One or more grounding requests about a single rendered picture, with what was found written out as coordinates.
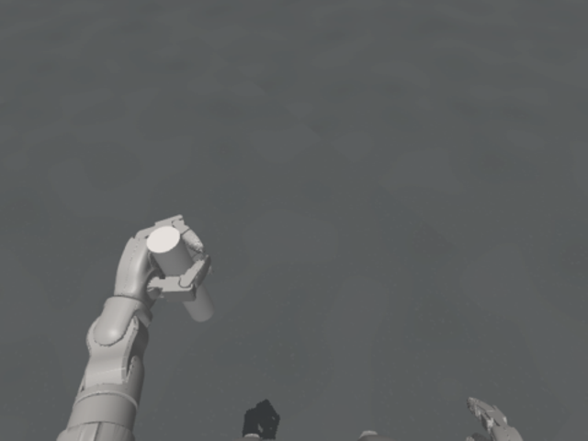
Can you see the left robot arm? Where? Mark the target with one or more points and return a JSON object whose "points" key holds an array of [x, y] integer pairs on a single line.
{"points": [[108, 399]]}

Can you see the right robot hand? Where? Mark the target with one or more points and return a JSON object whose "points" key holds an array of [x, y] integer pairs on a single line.
{"points": [[493, 421]]}

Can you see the can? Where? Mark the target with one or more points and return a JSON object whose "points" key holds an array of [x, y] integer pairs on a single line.
{"points": [[171, 254]]}

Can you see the left robot hand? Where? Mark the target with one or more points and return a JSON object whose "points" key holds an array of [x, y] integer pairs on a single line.
{"points": [[139, 275]]}

